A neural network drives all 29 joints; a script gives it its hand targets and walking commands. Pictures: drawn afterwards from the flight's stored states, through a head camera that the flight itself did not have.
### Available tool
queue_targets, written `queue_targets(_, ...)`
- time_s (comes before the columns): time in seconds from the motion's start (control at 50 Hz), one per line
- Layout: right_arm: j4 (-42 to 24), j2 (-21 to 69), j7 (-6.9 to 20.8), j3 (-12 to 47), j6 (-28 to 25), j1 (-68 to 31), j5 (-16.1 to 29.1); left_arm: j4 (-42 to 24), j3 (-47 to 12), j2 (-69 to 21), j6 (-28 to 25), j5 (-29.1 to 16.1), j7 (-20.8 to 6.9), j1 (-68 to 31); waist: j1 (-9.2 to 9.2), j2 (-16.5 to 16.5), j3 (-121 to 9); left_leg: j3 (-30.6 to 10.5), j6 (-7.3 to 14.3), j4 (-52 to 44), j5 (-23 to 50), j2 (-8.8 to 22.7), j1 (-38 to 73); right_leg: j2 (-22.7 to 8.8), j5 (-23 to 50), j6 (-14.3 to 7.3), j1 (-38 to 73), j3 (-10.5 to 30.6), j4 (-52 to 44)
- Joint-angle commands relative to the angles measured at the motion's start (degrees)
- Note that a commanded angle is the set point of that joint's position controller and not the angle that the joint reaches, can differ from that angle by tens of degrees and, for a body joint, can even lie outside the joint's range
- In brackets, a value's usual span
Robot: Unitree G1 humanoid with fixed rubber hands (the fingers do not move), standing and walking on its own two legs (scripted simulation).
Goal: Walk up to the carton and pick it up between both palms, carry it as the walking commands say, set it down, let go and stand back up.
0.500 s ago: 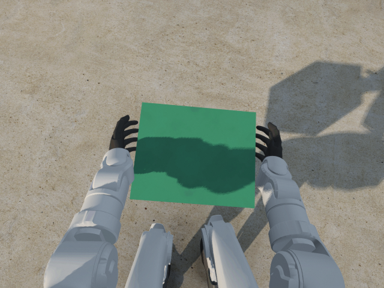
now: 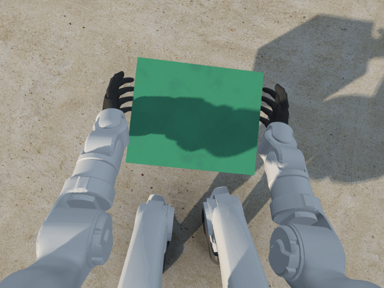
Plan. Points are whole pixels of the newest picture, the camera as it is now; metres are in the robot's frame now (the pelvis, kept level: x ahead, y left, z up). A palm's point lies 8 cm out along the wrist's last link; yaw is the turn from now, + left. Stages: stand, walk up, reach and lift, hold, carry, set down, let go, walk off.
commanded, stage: set down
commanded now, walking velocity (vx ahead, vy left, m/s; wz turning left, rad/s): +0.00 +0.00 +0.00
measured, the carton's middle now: (193, 122) +0.47 -0.03 -0.17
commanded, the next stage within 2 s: none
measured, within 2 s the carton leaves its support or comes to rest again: rests again in 1.60 s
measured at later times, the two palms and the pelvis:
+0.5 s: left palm (130, 119) +0.50 +0.12 -0.21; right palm (259, 135) +0.44 -0.20 -0.21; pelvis -0.05 +0.00 -0.07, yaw -1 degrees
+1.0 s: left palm (141, 118) +0.52 +0.11 -0.29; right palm (254, 131) +0.46 -0.21 -0.28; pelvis -0.03 +0.01 -0.12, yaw -1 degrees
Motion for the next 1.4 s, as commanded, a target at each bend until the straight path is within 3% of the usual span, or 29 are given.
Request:
queue_targets(0.0, -11.61, 48.16, 20.44, 32.62, -1.62, -44.94, 6.16, -17.69, -23.14, -54.55, -4.49, -6.55, -19.79, -44.49, -0.5, 0.67, -71.04, 2.97, 1.05, -9.11, 14.73, -1.75, 23.66, 1.5, 19.59, 0.34, 47.26, -1.64, -6.53)
queue_targets(0.1, -15.42, 47.71, 20.6, 34.71, -0.64, -50.98, 7.3, -20.88, -24.62, -54.3, -3.59, -7.97, -20.08, -50.04, -0.81, 1.54, -80.19, 3.5, 1.28, -6.56, 13.94, -1.74, 25.57, 1.26, 18.67, 0.0, 47.56, -2.22, -4.08)
queue_targets(0.24, -25.54, 43.31, 19.39, 42.25, 3.3, -59.26, 12.16, -31.99, -31.12, -50.34, 0.06, -11.2, -18.75, -60.09, -1.75, 2.84, -115.36, 3.75, 1.01, -1.35, 18.02, -1.09, 45.61, 1.05, 19.53, -0.56, 59.52, -4.4, 0.94)
queue_targets(0.26, -27.04, 42.04, 18.86, 45.23, 3.3, -59.79, 13.69, -31.93, -31.2, -48.71, 0.82, -11.33, -18.41, -57.99, -1.08, 2.51, -111.8, 4.88, 1.0, -0.35, 23.15, -0.65, 42.6, 1.25, 27.45, 0.01, 63.54, -4.18, 2.04)
queue_targets(0.28, -32.25, 41.17, 17.99, 46.4, 3.2, -60.22, 14.16, -36.01, -31.57, -47.98, 0.86, -12.03, -18.03, -57.78, -1.12, 1.28, -112.33, 4.62, 1.16, 1.01, 26.12, -0.84, 42.02, 1.74, 32.03, 0.36, 66.75, -3.89, 3.34)
queue_targets(0.32, -34.89, 39.72, 17.27, 46.32, 3.67, -63.5, 14.26, -36.61, -31.31, -46.09, 1.51, -12.69, -17.8, -60.71, -0.46, -0.76, -110.8, 5.05, 1.38, 1.87, 23.4, -0.68, 40.38, 1.92, 29.24, 0.96, 65.71, -4.18, 4.62)
queue_targets(0.36, -34.84, 39.28, 17.0, 46.46, 3.57, -67.24, 15.26, -36.46, -31.54, -45.9, 1.71, -13.46, -17.23, -64.74, 0.41, -0.81, -106.97, 5.08, 1.68, 1.68, 20.18, -0.42, 38.73, 1.25, 25.26, 1.14, 62.09, -4.11, 4.88)
queue_targets(0.46, -29.62, 39.54, 15.95, 43.06, 2.94, -71.63, 15.78, -31.64, -28.61, -44.67, 0.86, -12.94, -17.33, -68.12, 0.7, -0.51, -98.28, 5.14, 2.29, 3.13, 14.69, -0.14, 33.94, 0.67, 18.71, 0.96, 56.11, -4.15, 5.62)
queue_targets(0.5, -23.12, 40.21, 15.94, 40.06, 2.55, -71.93, 14.85, -26.15, -27.42, -44.46, 0.23, -12.49, -18.01, -69.42, -0.04, -0.21, -91.42, 5.1, 2.45, 3.41, 10.97, 0.27, 30.11, 0.31, 14.82, 0.69, 52.47, -4.16, 5.54)
queue_targets(0.6, -12.48, 41.4, 17.31, 33.66, 1.06, -74.2, 13.48, -15.08, -24.02, -45.35, -1.46, -11.23, -19.77, -70.52, -0.9, 1.09, -79.87, 4.74, 3.16, 4.95, 7.15, 0.99, 23.81, -0.28, 9.97, 0.29, 44.4, -4.49, 6.79)
queue_targets(0.66, -9.8, 41.14, 18.46, 31.25, 0.43, -74.35, 12.82, -11.12, -22.48, -46.0, -2.06, -11.0, -20.71, -69.51, -1.25, 1.68, -77.39, 4.61, 3.19, 6.24, 7.8, 1.07, 22.65, -0.56, 10.02, 0.38, 41.36, -4.92, 8.19)
queue_targets(0.76, -11.58, 40.53, 19.55, 31.32, 0.03, -74.66, 13.04, -11.68, -23.2, -47.04, -2.46, -11.94, -20.99, -69.41, -2.14, 1.88, -82.05, 4.53, 2.89, 9.01, 12.42, 0.88, 24.18, -0.8, 14.77, 0.55, 41.14, -5.49, 11.15)
queue_targets(0.84, -15.78, 39.85, 19.66, 32.85, -0.33, -74.52, 14.19, -17.48, -25.89, -47.17, -2.8, -13.51, -20.29, -71.41, -3.38, 2.45, -88.24, 4.09, 2.41, 11.24, 17.6, 0.43, 27.66, -0.79, 20.48, 0.45, 41.78, -5.88, 13.46)
queue_targets(0.9, -16.82, 39.95, 19.54, 33.22, -1.17, -74.02, 16.11, -20.4, -27.24, -45.61, -3.47, -14.27, -19.46, -72.3, -3.13, 3.66, -88.36, 3.76, 2.25, 12.75, 20.84, 0.35, 29.03, -0.46, 23.8, 0.27, 39.8, -5.61, 14.82)
queue_targets(0.98, -15.61, 37.86, 19.65, 33.28, -2.56, -74.63, 17.44, -21.19, -27.34, -42.79, -4.97, -13.92, -18.21, -72.15, -1.28, 4.96, -83.0, 3.6, 2.17, 14.05, 22.52, 0.49, 27.83, -0.13, 25.39, -0.01, 37.04, -4.78, 16.44)
queue_targets(1.16, -5.2, 32.24, 19.1, 26.82, -5.43, -72.3, 16.38, -12.81, -26.02, -38.96, -6.97, -13.53, -17.76, -70.98, -3.78, 7.44, -65.55, 2.13, 1.7, 16.44, 19.8, 1.37, 22.03, -0.17, 22.7, -0.77, 30.16, -4.39, 18.57)
queue_targets(1.3, -2.71, 31.45, 18.77, 24.06, -6.55, -70.56, 15.65, -11.28, -26.42, -40.15, -7.78, -15.23, -18.34, -71.58, -6.64, 8.45, -62.98, 1.36, 1.47, 18.13, 22.99, 0.91, 20.84, 0.3, 25.37, -1.55, 30.05, -4.27, 19.96)
queue_targets(1.38, -1.75, 31.63, 19.22, 23.18, -6.89, -70.36, 15.58, -9.15, -25.55, -40.09, -8.04, -14.72, -18.45, -70.38, -6.54, 8.07, -59.76, 0.57, 1.56, 18.11, 24.15, 0.94, 21.02, 0.2, 25.13, -1.48, 27.23, -4.54, 20.63)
